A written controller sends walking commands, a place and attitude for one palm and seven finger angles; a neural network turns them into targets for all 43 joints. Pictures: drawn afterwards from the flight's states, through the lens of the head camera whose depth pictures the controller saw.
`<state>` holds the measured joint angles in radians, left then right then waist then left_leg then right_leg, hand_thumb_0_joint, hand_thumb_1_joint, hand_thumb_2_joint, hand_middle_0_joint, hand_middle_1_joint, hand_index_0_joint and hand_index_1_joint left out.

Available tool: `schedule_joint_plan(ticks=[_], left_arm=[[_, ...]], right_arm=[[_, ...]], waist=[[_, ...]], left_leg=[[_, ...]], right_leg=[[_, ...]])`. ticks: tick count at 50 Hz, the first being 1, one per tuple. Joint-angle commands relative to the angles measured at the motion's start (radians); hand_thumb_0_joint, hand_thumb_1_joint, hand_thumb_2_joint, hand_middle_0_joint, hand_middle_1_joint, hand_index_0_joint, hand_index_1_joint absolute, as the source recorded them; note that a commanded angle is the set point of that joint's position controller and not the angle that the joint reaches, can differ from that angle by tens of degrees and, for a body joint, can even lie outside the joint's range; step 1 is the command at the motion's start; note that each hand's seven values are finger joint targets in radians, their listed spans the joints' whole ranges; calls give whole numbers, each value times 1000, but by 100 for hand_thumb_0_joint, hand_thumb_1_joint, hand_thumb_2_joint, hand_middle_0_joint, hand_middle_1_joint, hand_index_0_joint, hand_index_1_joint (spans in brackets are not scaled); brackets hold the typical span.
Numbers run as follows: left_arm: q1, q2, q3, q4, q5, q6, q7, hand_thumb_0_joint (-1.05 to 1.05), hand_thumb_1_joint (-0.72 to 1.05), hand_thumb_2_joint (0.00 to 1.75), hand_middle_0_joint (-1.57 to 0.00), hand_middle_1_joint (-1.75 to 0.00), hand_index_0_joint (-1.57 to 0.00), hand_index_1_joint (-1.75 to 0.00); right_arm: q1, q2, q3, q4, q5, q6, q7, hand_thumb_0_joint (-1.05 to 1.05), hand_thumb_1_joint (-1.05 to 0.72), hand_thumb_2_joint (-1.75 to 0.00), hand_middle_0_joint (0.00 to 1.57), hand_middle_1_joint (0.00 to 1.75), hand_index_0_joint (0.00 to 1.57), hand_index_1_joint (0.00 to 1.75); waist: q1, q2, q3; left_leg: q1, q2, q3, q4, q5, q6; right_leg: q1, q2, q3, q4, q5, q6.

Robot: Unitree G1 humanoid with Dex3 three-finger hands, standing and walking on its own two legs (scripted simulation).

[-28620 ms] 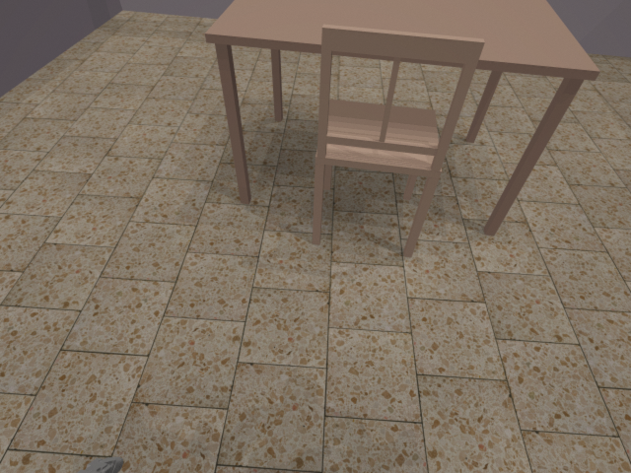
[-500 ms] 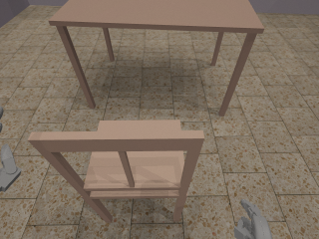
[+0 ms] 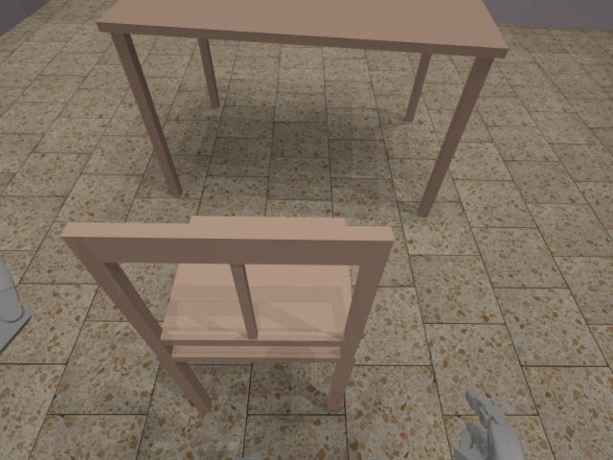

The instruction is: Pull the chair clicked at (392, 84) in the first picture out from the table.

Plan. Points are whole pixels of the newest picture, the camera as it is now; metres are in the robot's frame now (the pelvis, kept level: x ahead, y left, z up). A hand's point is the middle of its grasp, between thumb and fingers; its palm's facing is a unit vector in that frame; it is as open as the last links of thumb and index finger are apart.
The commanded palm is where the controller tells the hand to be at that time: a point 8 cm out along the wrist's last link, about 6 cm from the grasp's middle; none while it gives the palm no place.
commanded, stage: step back with the hand held close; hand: left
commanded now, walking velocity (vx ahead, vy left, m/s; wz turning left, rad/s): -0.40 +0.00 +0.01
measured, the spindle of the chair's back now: (245, 303) +0.36 +0.13 -0.08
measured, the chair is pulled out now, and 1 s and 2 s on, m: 0.66 0.66 0.66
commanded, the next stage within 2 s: stop stepping back and stand still in 1.02 s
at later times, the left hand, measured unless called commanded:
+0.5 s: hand (27, 317) +0.20 +0.26 +0.18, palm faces +0.45 -0.75 -0.49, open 7.4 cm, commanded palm +0.12 +0.30 +0.19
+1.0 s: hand (30, 406) +0.13 +0.22 +0.18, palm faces +0.31 -0.74 -0.60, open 7.4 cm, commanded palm +0.07 +0.26 +0.19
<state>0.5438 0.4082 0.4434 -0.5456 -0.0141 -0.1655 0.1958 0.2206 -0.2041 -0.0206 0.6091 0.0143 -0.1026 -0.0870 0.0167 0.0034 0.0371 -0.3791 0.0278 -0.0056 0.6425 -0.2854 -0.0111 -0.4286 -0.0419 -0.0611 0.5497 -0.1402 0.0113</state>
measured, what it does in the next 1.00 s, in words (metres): steps on the spot: right foot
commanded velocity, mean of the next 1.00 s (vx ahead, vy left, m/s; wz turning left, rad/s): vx -0.40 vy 0.00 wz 0.00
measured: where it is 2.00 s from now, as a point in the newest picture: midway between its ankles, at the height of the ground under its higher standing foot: outside the picture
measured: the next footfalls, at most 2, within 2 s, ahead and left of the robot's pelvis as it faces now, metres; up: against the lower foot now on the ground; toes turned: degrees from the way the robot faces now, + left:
right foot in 0.68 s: -0.03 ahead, -0.15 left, +0.00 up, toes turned -1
left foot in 1.04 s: -0.04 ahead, +0.09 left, +0.00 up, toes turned +2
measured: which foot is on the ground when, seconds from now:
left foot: down 0.00-0.82, up 0.84-1.00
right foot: down 0.00-0.52, up 0.54-0.66, down 0.68-1.00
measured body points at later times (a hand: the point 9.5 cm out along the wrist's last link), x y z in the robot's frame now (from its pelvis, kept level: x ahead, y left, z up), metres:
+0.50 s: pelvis -0.01 +0.00 +0.00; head +0.03 +0.01 +0.45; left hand +0.17 +0.29 +0.21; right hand +0.16 -0.25 -0.09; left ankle +0.03 +0.12 -0.73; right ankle +0.09 -0.13 -0.72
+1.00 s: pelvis -0.07 -0.04 +0.02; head -0.03 -0.03 +0.47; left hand +0.11 +0.26 +0.21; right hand +0.10 -0.28 -0.07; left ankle -0.07 +0.09 -0.70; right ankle -0.07 -0.14 -0.72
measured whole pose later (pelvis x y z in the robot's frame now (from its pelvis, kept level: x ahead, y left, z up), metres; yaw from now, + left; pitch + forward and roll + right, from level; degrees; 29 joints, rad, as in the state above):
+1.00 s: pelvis -0.07 -0.04 +0.02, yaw -1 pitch +4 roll +1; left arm 0.66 0.48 0.47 -0.53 -0.03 -0.23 0.14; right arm 0.12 -0.19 -0.03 0.62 0.01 -0.05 -0.09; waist -0.02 -0.03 0.01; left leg -0.42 -0.01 0.00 0.71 -0.40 -0.03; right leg -0.30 -0.01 -0.01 0.45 -0.22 -0.02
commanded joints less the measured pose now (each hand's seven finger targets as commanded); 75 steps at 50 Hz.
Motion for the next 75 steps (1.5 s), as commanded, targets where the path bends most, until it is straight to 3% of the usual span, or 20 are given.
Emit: schedule_joint_plan(ticks=[1,10,15,19,21,24,27,30,37,39,42,46,51,54,58,62,65,67,72,75], left_arm=[[-35,195,136,-217,-3,-66,26,0,90,90,-20,-30,-20,-30],[14,186,168,-220,8,-93,24,0,90,90,-20,-30,-20,-30],[-22,177,152,-236,-4,-104,11,0,90,90,-20,-30,-20,-30],[-25,230,171,-203,-10,-97,24,0,90,90,-20,-30,-20,-30],[-25,224,165,-219,-6,-91,29,0,90,90,-20,-30,-20,-30],[45,234,195,-212,-5,-102,29,0,90,90,-20,-30,-20,-30],[4,186,177,-225,14,-121,11,0,90,90,-20,-30,-20,-30],[17,177,144,-231,-11,-129,-6,0,90,90,-20,-30,-20,-30],[-54,188,107,-286,-23,-181,-33,0,90,90,-20,-30,-20,-30],[43,226,159,-261,-33,-168,-47,0,90,90,-20,-30,-20,-30],[100,238,190,-176,-48,-151,-51,0,90,90,-20,-30,-20,-30],[151,206,193,-88,-25,-106,-20,0,90,90,-20,-30,-20,-30],[86,203,120,-198,-31,-96,-7,0,90,90,-20,-30,-20,-30],[109,221,126,-241,-38,-116,-19,0,90,90,-20,-30,-20,-30],[58,199,119,-310,-29,-117,-17,0,90,90,-20,-30,-20,-30],[48,193,132,-181,-39,-84,-14,0,90,90,-20,-30,-20,-30],[-19,202,113,-89,-20,-54,-13,0,90,90,-20,-30,-20,-30],[-73,182,64,-60,-18,-39,-13,0,90,90,-20,-30,-20,-30],[-161,178,45,-66,0,-56,-13,0,90,90,-20,-30,-20,-30],[-138,199,66,-218,7,-86,-7,0,90,90,-20,-30,-20,-30]], right_arm=[[-88,-131,-52,-135,-9,-52,-9,0,-90,-90,20,30,20,30],[-107,-131,-57,-143,-5,-60,-17,0,-90,-90,20,30,20,30],[-77,-122,-63,-129,-8,-79,-15,0,-90,-90,20,30,20,30],[-68,-115,-72,-87,-20,-57,-4,0,-90,-90,20,30,20,30],[-84,-106,-58,-88,-26,-37,4,0,-90,-90,20,30,20,30],[-132,-127,-61,-98,-19,-26,-6,0,-90,-90,20,30,20,30],[-128,-138,-60,-144,-12,-56,-14,0,-90,-90,20,30,20,30],[-101,-127,-64,-114,-14,-90,-6,0,-90,-90,20,30,20,30],[-92,-133,-47,-43,-48,-126,28,0,-90,-90,20,30,20,30],[-112,-135,-70,-65,-26,-103,28,0,-90,-90,20,30,20,30],[-147,-101,-74,-124,3,-44,24,0,-90,-90,20,30,20,30],[-187,-51,-28,-128,-9,4,-6,0,-90,-90,20,30,20,30],[-143,-99,-51,-130,-5,29,-24,0,-90,-90,20,30,20,30],[-131,-121,-80,-130,-3,-25,-2,0,-90,-90,20,30,20,30],[-75,-129,-69,-107,-11,-71,22,0,-90,-90,20,30,20,30],[-71,-130,-39,-123,11,-70,26,0,-90,-90,20,30,20,30],[-50,-137,-57,-125,6,-43,12,0,-90,-90,20,30,20,30],[-41,-129,-42,-94,-5,-28,15,0,-90,-90,20,30,20,30],[-83,-121,-23,-106,-11,-41,0,0,-90,-90,20,30,20,30],[-44,-150,-40,-130,-14,-68,9,0,-90,-90,20,30,20,30]], waist=[[-9,-4,-134],[-7,172,-171],[-14,70,-182],[-22,-138,-191],[-25,-163,-220],[-15,11,-182],[-22,294,-106],[-4,181,-133],[4,263,-271],[19,118,-340],[-1,-200,-268],[-22,-154,-245],[-25,-75,-216],[-2,216,-242],[-8,261,-210],[-23,168,-109],[-33,-150,-42],[-55,-197,-44],[-42,-163,-8],[-38,198,-38]], left_leg=[[-135,51,-66,-148,-157,37],[-336,165,-145,-284,-117,85],[-279,107,-90,-153,-83,56],[-44,-22,-11,95,-183,6],[25,-22,-21,98,-121,8],[-19,88,-135,-207,-1,53],[-464,279,-262,-418,-265,138],[-148,242,-214,-250,229,115],[352,223,-187,-117,843,92],[302,160,-100,-51,655,47],[-17,-44,26,229,-102,-23],[-130,-11,-42,189,-206,-22],[135,60,-7,-284,411,15],[329,296,-144,-239,893,116],[203,263,-128,-231,591,128],[-63,137,-71,-232,-213,55],[44,-36,48,120,-289,-6],[127,-57,33,366,-153,8],[165,-31,61,-65,-200,53],[158,107,-133,-489,-206,119]], right_leg=[[194,-104,179,-142,-101,-45],[407,-10,66,114,80,0],[338,-67,131,81,185,-34],[87,-246,312,-260,-56,-126],[82,-267,252,-267,-72,-133],[129,-104,113,-121,-97,-49],[410,45,39,270,-140,7],[210,16,61,167,-181,-15],[153,35,55,-191,-28,-18],[243,20,43,-198,165,-23],[264,-266,259,-196,718,-120],[374,-248,185,-105,818,-149],[303,-105,87,7,557,-20],[35,-2,85,183,-250,8],[111,0,69,160,-287,4],[347,0,21,-148,-133,12],[-28,-143,307,-383,-645,-77],[-172,-256,367,-447,-661,-131],[-48,-192,206,-390,-584,-84],[109,-13,77,49,-351,-35]])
